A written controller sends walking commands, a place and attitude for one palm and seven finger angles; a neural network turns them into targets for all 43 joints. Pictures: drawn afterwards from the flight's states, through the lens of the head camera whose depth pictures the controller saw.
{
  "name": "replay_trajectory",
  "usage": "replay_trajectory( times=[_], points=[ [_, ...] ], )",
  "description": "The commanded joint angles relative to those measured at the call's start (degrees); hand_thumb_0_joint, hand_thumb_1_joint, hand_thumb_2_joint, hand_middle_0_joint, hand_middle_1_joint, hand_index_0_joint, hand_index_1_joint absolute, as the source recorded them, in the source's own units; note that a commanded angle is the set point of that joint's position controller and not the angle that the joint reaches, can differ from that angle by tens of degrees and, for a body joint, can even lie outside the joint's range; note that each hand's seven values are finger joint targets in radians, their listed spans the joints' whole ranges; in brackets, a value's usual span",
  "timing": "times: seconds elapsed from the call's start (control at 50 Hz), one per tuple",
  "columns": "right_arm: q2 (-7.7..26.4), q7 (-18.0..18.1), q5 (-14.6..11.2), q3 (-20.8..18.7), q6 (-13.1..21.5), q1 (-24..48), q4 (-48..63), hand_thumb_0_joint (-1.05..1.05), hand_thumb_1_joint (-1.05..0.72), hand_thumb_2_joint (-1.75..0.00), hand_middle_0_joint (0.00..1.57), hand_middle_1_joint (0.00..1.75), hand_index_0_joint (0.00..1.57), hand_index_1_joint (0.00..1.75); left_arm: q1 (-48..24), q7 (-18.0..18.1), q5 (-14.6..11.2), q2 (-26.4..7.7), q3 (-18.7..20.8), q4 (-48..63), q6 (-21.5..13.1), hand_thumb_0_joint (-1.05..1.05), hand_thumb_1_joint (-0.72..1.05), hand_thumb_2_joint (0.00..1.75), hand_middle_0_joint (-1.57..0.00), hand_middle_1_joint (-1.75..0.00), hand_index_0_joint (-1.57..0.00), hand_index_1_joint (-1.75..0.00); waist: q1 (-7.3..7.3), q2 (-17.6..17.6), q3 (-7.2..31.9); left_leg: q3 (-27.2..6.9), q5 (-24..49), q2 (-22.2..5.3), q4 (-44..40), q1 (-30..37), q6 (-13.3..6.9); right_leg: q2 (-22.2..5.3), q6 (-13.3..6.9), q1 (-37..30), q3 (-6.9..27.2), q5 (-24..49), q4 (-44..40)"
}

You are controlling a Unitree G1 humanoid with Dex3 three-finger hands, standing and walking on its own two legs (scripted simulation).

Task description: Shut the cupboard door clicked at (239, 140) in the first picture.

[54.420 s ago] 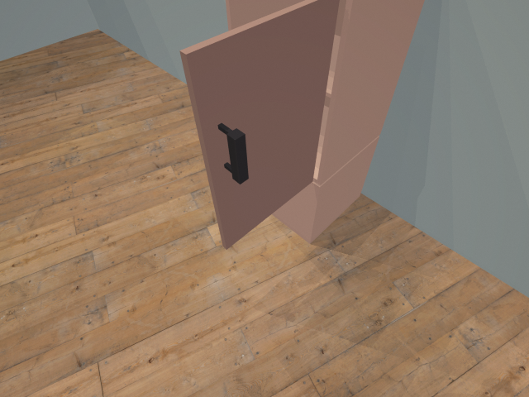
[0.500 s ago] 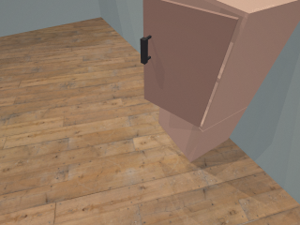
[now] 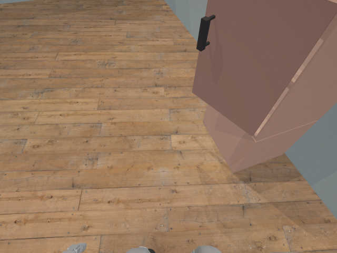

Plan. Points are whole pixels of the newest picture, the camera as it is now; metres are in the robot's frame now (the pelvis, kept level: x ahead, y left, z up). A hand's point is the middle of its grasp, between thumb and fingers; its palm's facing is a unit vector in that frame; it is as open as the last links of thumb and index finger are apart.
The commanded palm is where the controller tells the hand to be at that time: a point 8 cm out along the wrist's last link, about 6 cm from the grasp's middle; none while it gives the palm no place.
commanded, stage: walk to a spot facing it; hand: left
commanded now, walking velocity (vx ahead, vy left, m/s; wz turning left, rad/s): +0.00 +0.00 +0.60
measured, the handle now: (206, 32) +0.87 -0.14 +0.03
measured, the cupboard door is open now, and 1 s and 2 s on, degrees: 23 23 23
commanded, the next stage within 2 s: turn to face it in 1.96 s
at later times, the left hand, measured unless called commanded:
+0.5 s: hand out of the picture -0.03 +0.19 -0.18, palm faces +0.36 -0.89 -0.28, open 7.4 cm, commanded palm none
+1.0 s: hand out of the picture -0.02 +0.14 -0.15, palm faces +0.67 -0.71 -0.23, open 7.4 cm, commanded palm none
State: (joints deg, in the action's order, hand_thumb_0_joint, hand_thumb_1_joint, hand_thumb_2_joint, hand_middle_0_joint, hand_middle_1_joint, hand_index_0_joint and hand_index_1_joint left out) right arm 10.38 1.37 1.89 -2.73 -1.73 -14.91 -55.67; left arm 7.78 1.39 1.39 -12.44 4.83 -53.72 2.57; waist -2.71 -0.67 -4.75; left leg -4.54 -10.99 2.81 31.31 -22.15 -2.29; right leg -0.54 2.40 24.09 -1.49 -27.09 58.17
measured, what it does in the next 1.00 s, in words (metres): steps on the spot, turning left: right foot, then left foot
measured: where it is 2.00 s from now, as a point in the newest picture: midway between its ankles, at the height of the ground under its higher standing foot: (124, 236)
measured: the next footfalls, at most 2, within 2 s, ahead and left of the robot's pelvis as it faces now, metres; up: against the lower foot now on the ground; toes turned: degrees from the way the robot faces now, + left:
right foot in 0.16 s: +0.02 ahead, -0.16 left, +0.00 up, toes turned +10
left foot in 0.48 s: +0.00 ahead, +0.11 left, +0.00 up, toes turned +26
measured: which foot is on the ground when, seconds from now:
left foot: down 0.00-0.16, up 0.18-0.46, down 0.48-0.78, up 0.80-1.00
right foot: up 0.00-0.14, down 0.16-0.50, up 0.52-0.76, down 0.78-1.00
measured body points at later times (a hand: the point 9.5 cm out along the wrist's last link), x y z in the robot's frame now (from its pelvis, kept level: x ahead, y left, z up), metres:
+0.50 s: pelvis +0.01 -0.03 -0.01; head +0.07 +0.00 +0.43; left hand -0.05 +0.23 -0.16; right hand +0.20 -0.24 -0.15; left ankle -0.03 +0.09 -0.74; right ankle -0.02 -0.16 -0.73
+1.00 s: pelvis +0.06 -0.04 +0.01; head +0.10 -0.02 +0.46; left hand -0.06 +0.17 -0.13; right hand +0.30 -0.18 -0.14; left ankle -0.04 +0.05 -0.66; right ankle +0.11 -0.14 -0.73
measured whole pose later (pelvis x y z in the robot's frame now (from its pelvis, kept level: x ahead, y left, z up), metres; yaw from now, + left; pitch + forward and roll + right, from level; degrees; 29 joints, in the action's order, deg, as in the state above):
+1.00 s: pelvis +0.06 -0.04 +0.01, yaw +43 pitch +2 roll +2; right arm 13.5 -2.4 1.3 -4.6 -3.9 -10.1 -51.5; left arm 15.8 0.3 2.1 -9.7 3.0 -50.8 -1.3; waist -1.2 0.5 -4.0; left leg 1.8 -21.9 -1.7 60.4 -29.1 2.2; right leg -6.6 0.3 10.7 -11.5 -17.3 27.0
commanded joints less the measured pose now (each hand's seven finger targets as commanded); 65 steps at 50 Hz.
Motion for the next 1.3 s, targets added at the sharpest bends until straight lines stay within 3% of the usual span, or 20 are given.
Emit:
replay_trajectory(
  times=[0.0, 0.1, 0.14, 0.16, 0.24, 0.32, 0.4, 0.44, 0.46, 0.48, 0.72, 0.76, 0.8, 0.84, 1.02, 1.1, 1.12, 1.14, 1.16, 1.28],
  points=[
    [13.25, 0.56, 0.52, -3.19, 0.07, -1.69, 4.15, 0.0, -0.9, -0.9, 0.2, 0.3, 0.2, 0.3, 1.63, 0.06, -0.22, -4.02, 0.41, 6.01, -0.86, 0.0, 0.9, 0.9, -0.2, -0.3, -0.2, -0.3, 0.87, -7.67, 7.8, -21.68, 3.51, -13.52, -13.97, 8.18, -7.22, 0.74, 0.28, 0.25, 2.29, 0.16, -7.2],
    [12.1, -0.41, -0.22, -4.03, -1.21, 3.53, 7.56, 0.0, -0.9, -0.9, 0.2, 0.3, 0.2, 0.3, 10.5, 0.44, -0.33, -7.82, 1.38, 5.49, -0.9, 0.0, 0.9, 0.9, -0.2, -0.3, -0.2, -0.3, 5.04, -5.6, 8.67, -17.63, -6.6, -5.49, -9.65, -5.22, -1.15, 1.17, -1.38, -21.67, 2.15, 8.49, -35.42],
    [7.81, -1.08, -0.42, -4.08, -1.29, 3.71, 9.24, 0.0, -0.9, -0.9, 0.2, 0.3, 0.2, 0.3, 5.6, 1.11, 0.96, -15.18, 2.29, 7.87, -1.12, 0.0, 0.9, 0.9, -0.2, -0.3, -0.2, -0.3, 4.59, 15.54, 2.56, -0.41, -20.22, 4.45, 24.35, -18.55, 5.4, -26.8, -12.14, -15.92, 29.19, -4.32, -50.48],
    [9.79, -1.49, 0.2, -4.21, -1.55, 2.37, 9.29, 0.0, -0.9, -0.9, 0.2, 0.3, 0.2, 0.3, 0.07, 1.38, 0.29, -14.41, 1.7, 9.75, -1.12, 0.0, 0.9, 0.9, -0.2, -0.3, -0.2, -0.3, 1.51, 7.64, 2.1, -1.75, -20.01, 0.49, 33.84, -13.7, 4.66, -27.02, -13.65, -7.65, 23.97, 0.64, -47.74],
    [8.04, -2.55, -0.7, -2.96, -1.45, 3.99, 8.95, 0.0, -0.9, -0.9, 0.2, 0.3, 0.2, 0.3, 0.83, 1.05, 0.19, -9.4, 0.52, 8.91, -2.87, 0.0, 0.9, 0.9, -0.2, -0.3, -0.2, -0.3, 0.77, 11.71, 3.25, 3.94, -13.52, -3.17, 35.56, -13.77, 6.05, -16.59, -10.64, -17.5, 4.45, 42.16, -34.78],
    [6.46, -2.98, -0.93, -1.53, -1.28, 10.0, 10.55, 0.0, -0.9, -0.9, 0.2, 0.3, 0.2, 0.3, 8.45, 1.07, 0.36, -12.16, 1.43, 6.86, -2.64, 0.0, 0.9, 0.9, -0.2, -0.3, -0.2, -0.3, 4.6, 11.93, 4.44, 9.48, -14.14, -2.76, 19.44, -8.51, 5.64, -17.05, -8.81, -23.79, 0.55, 54.12, -30.45],
    [7.32, -3.0, -1.05, -1.42, -0.7, 8.91, 10.49, 0.0, -0.9, -0.9, 0.2, 0.3, 0.2, 0.3, 9.66, 0.82, 0.41, -13.29, 2.04, 6.52, -2.55, 0.0, 0.9, 0.9, -0.2, -0.3, -0.2, -0.3, 3.71, 13.81, 6.22, 11.59, -10.72, -1.66, 6.1, -0.91, 4.14, -17.68, -7.25, -24.25, -1.66, 56.5, -25.21],
    [11.37, -2.83, -0.52, -2.43, 0.07, 1.65, 8.49, 0.0, -0.9, -0.9, 0.2, 0.3, 0.2, 0.3, 9.35, 0.47, -0.37, -12.64, 1.82, 7.26, -2.54, 0.0, 0.9, 0.9, -0.2, -0.3, -0.2, -0.3, -0.48, 4.99, 11.99, 7.36, 11.95, -5.26, -5.01, 18.2, 1.63, -15.46, -2.62, -13.64, -6.18, 45.7, -10.97],
    [17.92, -2.48, -0.2, -4.17, 0.39, -2.2, 8.03, 0.0, -0.9, -0.9, 0.2, 0.3, 0.2, 0.3, 9.55, 0.04, -0.67, -8.56, 0.84, 9.35, -2.43, 0.0, 0.9, 0.9, -0.2, -0.3, -0.2, -0.3, -2.15, -13.23, 15.65, -13.29, 36.89, -21.59, -4.13, 31.01, -6.54, -7.16, 1.56, 3.85, -8.22, 7.65, 2.62],
    [19.82, -2.14, -0.58, -4.44, -0.11, -5.91, 6.77, 0.0, -0.9, -0.9, 0.2, 0.3, 0.2, 0.3, 5.89, 0.34, -0.28, -7.39, -0.07, 11.69, -2.03, 0.0, 0.9, 0.9, -0.2, -0.3, -0.2, -0.3, -3.87, -13.36, 15.63, -16.81, 47.35, -27.63, -5.05, 29.63, -12.53, -5.37, 1.06, 7.79, -2.73, -12.07, 8.2],
    [13.54, -0.91, -0.37, -3.46, -0.83, 10.73, 11.38, 0.0, -0.9, -0.9, 0.2, 0.3, 0.2, 0.3, 14.48, -0.86, 0.18, -6.99, 1.13, 7.2, -1.79, 0.0, 0.9, 0.9, -0.2, -0.3, -0.2, -0.3, 5.85, -4.57, 7.49, -8.52, -7.55, -8.77, -1.89, -4.9, -2.7, -0.47, 1.17, -17.57, -2.69, 9.86, -26.99],
    [7.08, -1.93, -0.83, -2.52, -0.66, 10.37, 13.65, 0.0, -0.9, -0.9, 0.2, 0.3, 0.2, 0.3, 16.21, -0.21, 1.24, -15.93, 2.32, 8.38, -2.66, 0.0, 0.9, 0.9, -0.2, -0.3, -0.2, -0.3, 8.22, 21.1, 5.21, 2.03, -26.2, 3.12, 30.66, -19.61, 3.46, -25.56, -8.03, -19.45, 30.77, -13.38, -49.72],
    [9.4, -2.36, 0.05, -3.32, -1.12, 9.78, 12.46, 0.0, -0.9, -0.9, 0.2, 0.3, 0.2, 0.3, 8.09, 0.39, 0.56, -12.22, 1.83, 10.17, -2.93, 0.0, 0.9, 0.9, -0.2, -0.3, -0.2, -0.3, 3.39, 15.03, 1.27, -2.06, -17.15, -3.09, 44.42, -18.15, 3.16, -24.53, -9.96, -8.52, 28.13, -15.58, -50.06],
    [8.85, -3.22, 0.16, -3.0, -1.13, 7.79, 10.29, 0.0, -0.9, -0.9, 0.2, 0.3, 0.2, 0.3, 3.68, 0.17, 0.42, -8.53, 0.79, 10.1, -3.85, 0.0, 0.9, 0.9, -0.2, -0.3, -0.2, -0.3, 1.01, 11.51, 1.15, 0.65, -9.39, -5.64, 44.4, -15.63, 4.16, -19.42, -7.96, -8.53, 11.66, -2.37, -46.75],
    [3.49, -4.38, -0.69, -0.77, 1.27, 13.7, 10.95, 0.0, -0.9, -0.9, 0.2, 0.3, 0.2, 0.3, 15.82, -0.54, 0.78, -9.9, 2.21, 2.89, -5.44, 0.0, 0.9, 0.9, -0.2, -0.3, -0.2, -0.3, 6.83, 10.34, 4.31, 11.17, -13.3, -4.77, 11.53, -10.2, 2.86, -21.59, -8.33, -27.16, -3.35, 29.12, -38.79],
    [6.43, -3.91, -0.21, -1.23, 2.45, 4.17, 8.76, 0.0, -0.9, -0.9, 0.2, 0.3, 0.2, 0.3, 13.14, -1.21, 0.01, -11.26, 2.4, 2.64, -5.32, 0.0, 0.9, 0.9, -0.2, -0.3, -0.2, -0.3, 1.08, 7.69, 7.27, 15.23, -6.67, -1.15, -3.54, 12.05, 0.49, -19.52, -4.54, -17.74, -11.06, 34.67, -24.2],
    [11.82, -3.32, 0.03, -2.77, 2.71, -3.43, 6.71, 0.0, -0.9, -0.9, 0.2, 0.3, 0.2, 0.3, 12.59, -1.77, -0.29, -9.41, 2.07, 3.91, -5.13, 0.0, 0.9, 0.9, -0.2, -0.3, -0.2, -0.3, -2.92, -2.6, 11.91, 4.58, -6.51, -8.03, -6.77, 27.44, -2.9, -15.83, -1.42, -5.07, -14.19, 25.32, -9.66],
    [19.38, -2.59, 0.48, -4.73, 2.81, -11.14, 5.31, 0.0, -0.9, -0.9, 0.2, 0.3, 0.2, 0.3, 7.65, -2.6, -0.47, -5.73, 0.86, 8.35, -5.01, 0.0, 0.9, 0.9, -0.2, -0.3, -0.2, -0.3, -6.97, -19.07, 12.57, -22.81, 0.64, -25.33, -11.85, 36.94, -11.6, -6.64, 1.9, 16.39, -12.76, -8.39, 7.66],
    [20.2, -1.9, -0.09, -4.54, 2.52, -15.97, 3.28, 0.0, -0.9, -0.9, 0.2, 0.3, 0.2, 0.3, -1.62, -2.07, 0.35, -7.28, 0.39, 12.27, -4.65, 0.0, 0.9, 0.9, -0.2, -0.3, -0.2, -0.3, -8.95, -9.09, 9.33, -26.62, 0.84, -28.84, -13.57, 33.53, -14.61, -7.18, 0.67, 21.83, -3.73, -8.83, 13.19],
    [11.99, -0.56, -0.44, -1.87, 4.75, -1.73, 5.88, 0.0, -0.9, -0.9, 0.2, 0.3, 0.2, 0.3, 3.88, -3.08, 0.39, -5.28, 0.99, 6.91, -3.52, 0.0, 0.9, 0.9, -0.2, -0.3, -0.2, -0.3, 0.88, -6.25, 3.77, -8.63, 0.94, -16.36, -17.1, 16.21, -8.85, -7.93, 1.66, 13.81, 0.56, 10.13, 4.26]
  ],
)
